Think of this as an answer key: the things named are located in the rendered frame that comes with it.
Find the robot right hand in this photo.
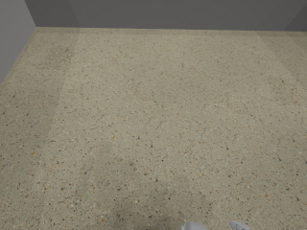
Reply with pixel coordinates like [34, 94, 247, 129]
[229, 220, 249, 230]

